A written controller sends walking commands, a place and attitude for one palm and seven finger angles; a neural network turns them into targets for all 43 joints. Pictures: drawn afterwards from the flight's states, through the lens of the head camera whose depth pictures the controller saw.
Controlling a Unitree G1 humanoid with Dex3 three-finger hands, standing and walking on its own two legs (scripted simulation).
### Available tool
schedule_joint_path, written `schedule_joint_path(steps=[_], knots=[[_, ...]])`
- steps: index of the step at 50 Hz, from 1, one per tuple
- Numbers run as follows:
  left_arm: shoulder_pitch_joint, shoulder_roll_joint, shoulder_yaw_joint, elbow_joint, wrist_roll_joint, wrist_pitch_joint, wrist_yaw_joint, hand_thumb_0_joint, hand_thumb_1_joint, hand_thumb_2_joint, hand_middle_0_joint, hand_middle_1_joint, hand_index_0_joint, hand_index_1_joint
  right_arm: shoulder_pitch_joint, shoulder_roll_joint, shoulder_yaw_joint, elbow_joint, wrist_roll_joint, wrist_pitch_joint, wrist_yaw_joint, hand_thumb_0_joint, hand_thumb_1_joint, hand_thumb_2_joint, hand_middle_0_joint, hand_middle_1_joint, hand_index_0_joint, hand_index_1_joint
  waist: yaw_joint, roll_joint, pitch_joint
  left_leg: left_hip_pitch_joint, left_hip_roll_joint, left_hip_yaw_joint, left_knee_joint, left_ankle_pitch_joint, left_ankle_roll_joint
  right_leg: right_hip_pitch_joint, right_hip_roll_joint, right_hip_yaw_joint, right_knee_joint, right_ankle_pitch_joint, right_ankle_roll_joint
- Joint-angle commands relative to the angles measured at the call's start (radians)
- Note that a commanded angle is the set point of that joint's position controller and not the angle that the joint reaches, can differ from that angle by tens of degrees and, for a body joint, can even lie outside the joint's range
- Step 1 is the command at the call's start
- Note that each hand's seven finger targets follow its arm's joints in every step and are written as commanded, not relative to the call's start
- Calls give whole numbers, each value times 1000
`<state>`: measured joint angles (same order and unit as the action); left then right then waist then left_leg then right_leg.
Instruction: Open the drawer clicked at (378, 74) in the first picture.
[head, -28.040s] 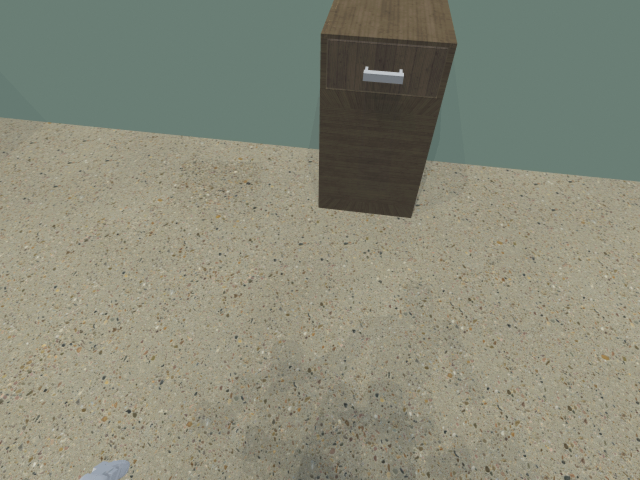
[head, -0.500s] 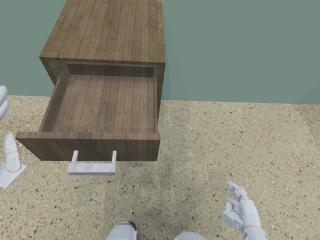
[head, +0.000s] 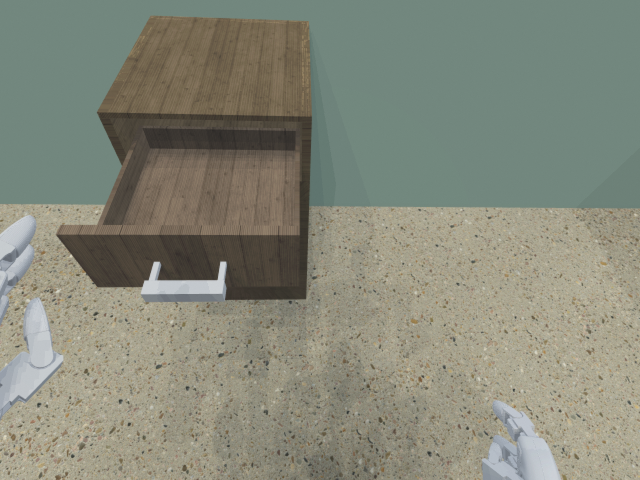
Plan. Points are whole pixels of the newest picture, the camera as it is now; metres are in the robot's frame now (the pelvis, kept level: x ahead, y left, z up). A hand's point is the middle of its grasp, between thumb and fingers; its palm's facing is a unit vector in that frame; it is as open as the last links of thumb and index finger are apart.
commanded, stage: stop stepping back and stand still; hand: left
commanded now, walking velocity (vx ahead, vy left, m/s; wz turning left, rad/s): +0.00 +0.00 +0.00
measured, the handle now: (187, 279) +0.43 +0.23 -0.10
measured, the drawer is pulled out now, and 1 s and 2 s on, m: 0.30 0.30 0.30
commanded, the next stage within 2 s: let the arm hang, fingers relaxed in 0.46 s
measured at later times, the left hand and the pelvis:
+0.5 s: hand out of the picture +0.14 +0.24 +0.16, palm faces +0.37 -0.83 -0.42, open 7.4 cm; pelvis -0.05 +0.01 +0.00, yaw +1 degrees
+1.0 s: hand out of the picture -0.06 +0.19 -0.17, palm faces +0.07 -0.98 -0.19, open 7.0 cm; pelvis -0.04 +0.01 +0.01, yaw +1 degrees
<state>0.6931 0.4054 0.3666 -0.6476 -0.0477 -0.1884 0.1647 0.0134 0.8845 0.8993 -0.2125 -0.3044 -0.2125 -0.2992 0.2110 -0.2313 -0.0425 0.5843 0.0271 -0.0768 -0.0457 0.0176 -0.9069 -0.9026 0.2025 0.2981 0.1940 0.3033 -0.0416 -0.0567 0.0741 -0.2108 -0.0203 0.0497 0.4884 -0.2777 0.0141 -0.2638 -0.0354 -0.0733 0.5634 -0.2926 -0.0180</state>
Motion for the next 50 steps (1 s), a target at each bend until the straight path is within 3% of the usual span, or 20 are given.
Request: schedule_joint_path(steps=[1, 3, 4, 6, 8, 9, 12, 14, 18, 24, 27, 28, 29, 30, 32, 34, 37, 39, 44, 50], knots=[[57, 145, 156, -227, -6, -85, 17, 0, 900, 900, -200, -300, -200, -300, -97, -94, -13, -164, 6, -64, 14, 0, -900, -900, 200, 300, 200, 300, 30, 188, -89, -126, 194, -163, -96, 223, 55, 158, -19, 24, -114, 64, 21], [53, 133, 153, -161, -16, -82, 18, 0, 900, 900, -200, -300, -200, -300, -92, -93, -22, -164, 15, -59, 9, 0, -900, -900, 200, 300, 200, 300, 22, 68, -87, -167, 131, -117, -64, -23, 28, 155, -53, 104, -176, 82, 11], [30, 118, 134, -129, -17, -81, 18, 0, 900, 900, -200, -300, -200, -300, -84, -94, -18, -162, 13, -53, 8, 0, -900, -900, 200, 300, 200, 300, 11, 20, -80, -166, 97, -105, -31, -120, 22, 107, -85, 166, -230, -23, -1], [-7, 103, 105, -110, -11, -76, 20, 0, 900, 900, -200, -300, -200, -300, -77, -98, -21, -158, 6, -47, 6, 0, -900, -900, 200, 300, 200, 300, 1, 12, -53, -86, 58, -81, 59, -149, 15, -46, -136, 254, -316, -220, -31], [-53, 106, 87, -126, -7, -68, 24, 0, 900, 900, -200, -300, -200, -300, -82, -101, -18, -155, -1, -48, 4, 0, -900, -900, 200, 300, 200, 300, 1, -11, -57, -20, 58, -83, 55, -105, 17, -100, -137, 235, -306, -217, -42], [-76, 102, 71, -130, -2, -66, 28, 0, 900, 900, -200, -300, -200, -300, -81, -91, -5, -150, -5, -47, 2, 0, -900, -900, 200, 300, 200, 300, -1, -12, -54, -42, 74, -113, -7, -105, 25, -67, -113, 186, -277, -205, -27], [-102, 103, 67, -148, 8, -53, 33, 0, 900, 900, -200, -300, -200, -300, -110, -89, 8, -169, -7, -56, -8, 0, -900, -900, 200, 300, 200, 300, 16, 118, -18, -160, 140, -199, -197, -267, 46, 16, -15, 114, -204, -209, 21], [-133, 114, 72, -195, 17, -53, 35, 0, 900, 900, -200, -300, -200, -300, -113, -83, 16, -172, -11, -61, -11, 0, -900, -900, 200, 300, 200, 300, 20, 186, -24, -231, 168, -245, -279, -313, 53, 106, 27, 66, -110, -95, 29], [-64, 131, 99, -205, 11, -56, 30, 0, 900, 900, -200, -300, -200, -300, -112, -71, 15, -174, -16, -77, -1, 0, -900, -900, 200, 300, 200, 300, 32, 176, -91, -199, 127, -165, -212, -175, 38, 165, 23, 79, -152, 15, 26], [-65, 102, 71, -160, 1, -62, 20, 0, 900, 900, -200, -300, -200, -300, -99, -77, 9, -156, -18, -69, 4, 0, -900, -900, 200, 300, 200, 300, 15, 46, -78, -122, 74, -123, -95, -101, 15, 69, -29, 164, -300, -108, 5], [-53, 107, 77, -145, 2, -58, 23, 0, 900, 900, -200, -300, -200, -300, -97, -79, 7, -149, -15, -61, 2, 0, -900, -900, 200, 300, 200, 300, 18, 90, -89, -92, 77, -124, -115, -69, 15, 65, -20, 151, -290, -89, 6], [-230, -36, -312, 710, 74, 61, -108, 0, 900, 900, -200, -300, -200, -300, -137, -195, -40, 125, -18, -146, 79, 0, -900, -900, 200, 300, 200, 300, -26, 130, -56, -121, 117, -174, 17, 111, 4, -97, -45, 50, -97, 46, -26], [-215, -37, -241, 758, 94, 143, -139, 0, 900, 900, -200, -300, -200, -300, -24, -195, -45, 154, -37, -70, 77, 0, -900, -900, 200, 300, 200, 300, -7, 125, -96, -119, 156, -181, -19, 164, 25, -57, -54, 79, -72, 102, -24], [-231, -62, -251, 783, 85, 166, -147, 0, 900, 900, -200, -300, -200, -300, -2, -150, -25, 133, -36, -27, 65, 0, -900, -900, 200, 300, 200, 300, 9, 68, -123, -173, 161, -215, -27, 186, 51, 3, -29, 70, -34, 98, -31], [-299, -72, -262, 883, 87, 178, -156, 0, 900, 900, -200, -300, -200, -300, -21, -147, -9, 127, -43, 2, 53, 0, -900, -900, 200, 300, 200, 300, 29, -34, -123, -206, 150, -233, -30, 202, 69, 39, -13, 75, -11, 93, -34], [-342, -70, -271, 1013, 90, 185, -156, 0, 900, 900, -200, -300, -200, -300, -18, -135, -3, 145, -47, 21, 43, 0, -900, -900, 200, 300, 200, 300, 45, -98, -158, -156, 113, -190, 3, 244, 58, 72, -45, 102, -43, 172, -49], [-409, -71, -291, 1229, 83, 206, -149, 0, 900, 900, -200, -300, -200, -300, -5, -90, 12, 202, -51, 60, 32, 0, -900, -900, 200, 300, 200, 300, 40, -4, -118, -105, 67, -145, -5, 116, 39, 35, -84, 160, -127, 96, -67], [-427, -71, -302, 1349, 77, 207, -147, 0, 900, 900, -200, -300, -200, -300, 2, -80, 19, 242, -52, 71, 28, 0, -900, -900, 200, 300, 200, 300, 43, 111, -72, -102, 88, -160, -65, 88, 39, 31, -56, 149, -154, 37, -55], [-377, -118, -306, 1562, 70, 197, -144, 0, 900, 900, -200, -300, -200, -300, 66, -46, 21, 336, -50, 76, 13, 0, -900, -900, 200, 300, 200, 300, 51, 222, -54, -89, 104, -166, -149, -22, 39, 85, -40, 130, -209, 35, -47], [-343, -148, -328, 1686, 63, 191, -142, 0, 900, 900, -200, -300, -200, -300, 172, -14, 21, 422, -41, 81, 3, 0, -900, -900, 200, 300, 200, 300, 42, 115, -34, -57, 115, -163, -161, -15, 43, 86, -38, 120, -236, 42, -45]])
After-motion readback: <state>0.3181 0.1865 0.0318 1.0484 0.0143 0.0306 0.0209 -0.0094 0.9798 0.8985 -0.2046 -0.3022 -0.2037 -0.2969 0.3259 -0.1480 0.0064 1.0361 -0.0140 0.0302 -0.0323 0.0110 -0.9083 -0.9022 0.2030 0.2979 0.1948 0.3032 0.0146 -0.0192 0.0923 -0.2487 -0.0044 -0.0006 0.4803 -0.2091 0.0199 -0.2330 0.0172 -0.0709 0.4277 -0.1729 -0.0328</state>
